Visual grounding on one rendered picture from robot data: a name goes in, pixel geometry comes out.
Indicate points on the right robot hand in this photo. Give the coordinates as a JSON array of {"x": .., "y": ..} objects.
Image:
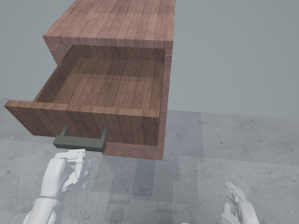
[{"x": 243, "y": 211}]

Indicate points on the cabinet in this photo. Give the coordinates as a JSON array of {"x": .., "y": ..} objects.
[{"x": 120, "y": 23}]

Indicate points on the handle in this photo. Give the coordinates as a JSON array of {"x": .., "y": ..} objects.
[{"x": 73, "y": 142}]

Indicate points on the left robot hand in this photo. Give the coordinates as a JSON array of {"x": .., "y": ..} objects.
[{"x": 74, "y": 165}]

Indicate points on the robot left forearm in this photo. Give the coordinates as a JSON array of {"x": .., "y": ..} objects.
[{"x": 46, "y": 210}]

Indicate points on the drawer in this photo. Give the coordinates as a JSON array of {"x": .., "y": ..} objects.
[{"x": 100, "y": 87}]

